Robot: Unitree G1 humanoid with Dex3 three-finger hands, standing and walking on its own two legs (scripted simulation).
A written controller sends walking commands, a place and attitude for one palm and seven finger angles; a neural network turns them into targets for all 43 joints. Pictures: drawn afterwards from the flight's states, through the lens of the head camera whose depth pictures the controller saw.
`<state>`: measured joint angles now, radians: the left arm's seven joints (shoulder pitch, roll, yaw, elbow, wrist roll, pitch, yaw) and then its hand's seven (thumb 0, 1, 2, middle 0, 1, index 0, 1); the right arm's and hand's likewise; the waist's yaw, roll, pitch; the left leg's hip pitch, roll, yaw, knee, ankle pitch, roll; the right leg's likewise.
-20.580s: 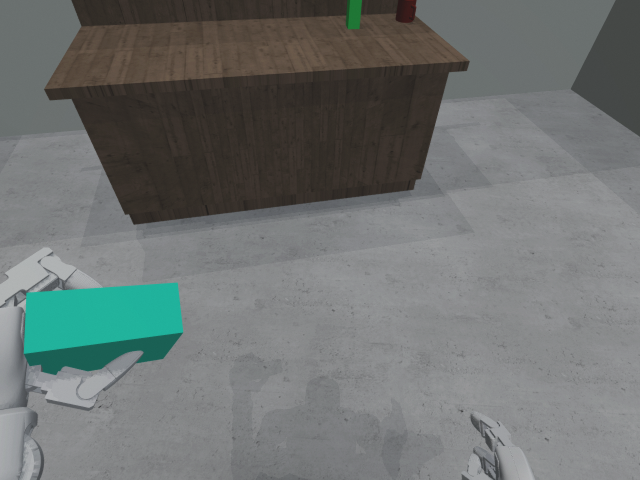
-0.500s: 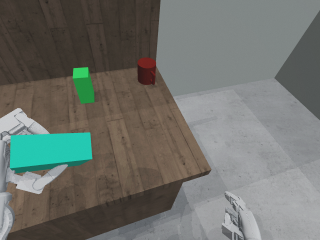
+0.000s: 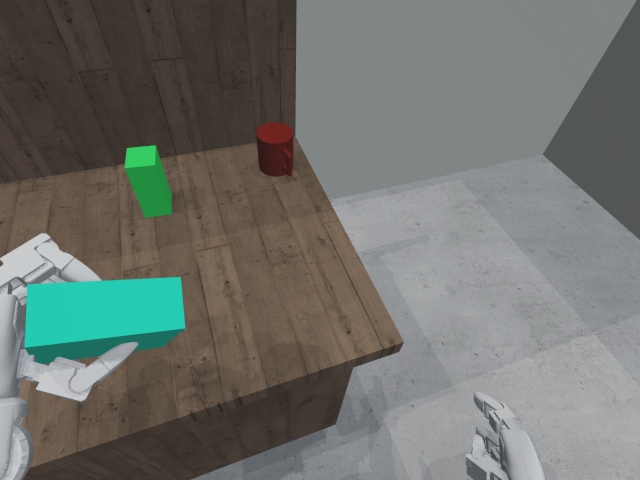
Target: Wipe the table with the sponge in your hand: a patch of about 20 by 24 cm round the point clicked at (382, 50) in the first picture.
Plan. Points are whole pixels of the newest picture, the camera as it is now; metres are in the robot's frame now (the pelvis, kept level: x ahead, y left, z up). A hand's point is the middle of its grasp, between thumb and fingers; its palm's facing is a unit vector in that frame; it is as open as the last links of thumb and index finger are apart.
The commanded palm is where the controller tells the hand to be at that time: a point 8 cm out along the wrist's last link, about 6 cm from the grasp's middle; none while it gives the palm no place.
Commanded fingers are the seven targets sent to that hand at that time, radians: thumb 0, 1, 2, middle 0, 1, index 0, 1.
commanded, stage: come to a stop and stand still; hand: left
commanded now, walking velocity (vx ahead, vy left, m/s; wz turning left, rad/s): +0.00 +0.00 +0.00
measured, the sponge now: (128, 319) +0.23 +0.21 +0.14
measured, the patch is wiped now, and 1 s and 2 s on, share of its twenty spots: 0.00 0.00 0.00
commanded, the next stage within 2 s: look again from close up in 0.82 s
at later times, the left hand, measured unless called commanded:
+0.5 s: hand (70, 309) +0.23 +0.26 +0.15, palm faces +0.31 -0.87 -0.39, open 9.1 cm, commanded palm +0.17 +0.30 +0.17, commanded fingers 0.00 0.10 1.30 -1.20 -1.60 -1.20 -1.60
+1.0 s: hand (48, 310) +0.22 +0.27 +0.16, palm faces +0.38 -0.86 -0.34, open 9.1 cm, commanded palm +0.16 +0.30 +0.17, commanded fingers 0.00 0.10 1.30 -1.20 -1.60 -1.20 -1.60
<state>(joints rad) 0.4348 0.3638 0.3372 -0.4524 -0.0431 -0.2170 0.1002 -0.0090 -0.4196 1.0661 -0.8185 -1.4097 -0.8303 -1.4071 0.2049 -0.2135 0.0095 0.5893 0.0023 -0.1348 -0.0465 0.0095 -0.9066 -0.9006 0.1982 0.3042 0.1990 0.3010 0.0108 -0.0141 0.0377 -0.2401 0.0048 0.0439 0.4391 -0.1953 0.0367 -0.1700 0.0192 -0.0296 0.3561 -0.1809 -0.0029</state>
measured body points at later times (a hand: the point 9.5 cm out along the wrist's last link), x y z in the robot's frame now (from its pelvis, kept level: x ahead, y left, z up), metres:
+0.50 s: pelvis +0.01 +0.02 +0.00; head +0.04 +0.05 +0.44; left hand +0.21 +0.30 +0.17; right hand +0.18 -0.21 -0.07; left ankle +0.03 +0.09 -0.74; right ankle +0.01 -0.12 -0.74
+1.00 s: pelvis +0.00 +0.02 +0.00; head +0.03 +0.05 +0.45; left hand +0.20 +0.31 +0.18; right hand +0.19 -0.20 -0.06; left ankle +0.03 +0.09 -0.74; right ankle +0.01 -0.12 -0.74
